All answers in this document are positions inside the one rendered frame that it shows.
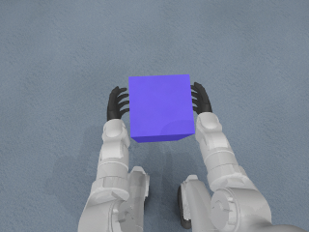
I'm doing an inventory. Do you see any robot right shin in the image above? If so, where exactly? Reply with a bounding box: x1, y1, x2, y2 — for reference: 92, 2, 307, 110
183, 174, 198, 219

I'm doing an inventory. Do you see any robot right hand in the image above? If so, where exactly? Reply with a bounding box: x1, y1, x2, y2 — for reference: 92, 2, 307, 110
190, 82, 212, 115

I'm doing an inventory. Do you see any robot left hand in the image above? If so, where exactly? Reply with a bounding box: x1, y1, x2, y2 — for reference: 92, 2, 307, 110
106, 86, 130, 122

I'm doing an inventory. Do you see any left robot forearm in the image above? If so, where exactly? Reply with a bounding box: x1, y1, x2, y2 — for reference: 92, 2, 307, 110
77, 119, 130, 232

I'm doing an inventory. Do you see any right robot forearm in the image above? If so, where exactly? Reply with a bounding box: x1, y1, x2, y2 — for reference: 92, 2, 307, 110
195, 112, 269, 206

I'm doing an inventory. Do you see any right robot upper arm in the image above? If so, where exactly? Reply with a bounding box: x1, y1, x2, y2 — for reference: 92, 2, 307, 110
211, 187, 308, 232

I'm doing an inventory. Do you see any robot left thigh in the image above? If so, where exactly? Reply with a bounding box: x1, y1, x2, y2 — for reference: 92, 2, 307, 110
126, 170, 150, 232

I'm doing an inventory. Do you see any left robot upper arm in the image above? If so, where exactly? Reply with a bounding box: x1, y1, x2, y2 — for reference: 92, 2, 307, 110
78, 198, 137, 232

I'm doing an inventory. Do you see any carton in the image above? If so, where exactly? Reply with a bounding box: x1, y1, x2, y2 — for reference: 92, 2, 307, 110
128, 74, 195, 143

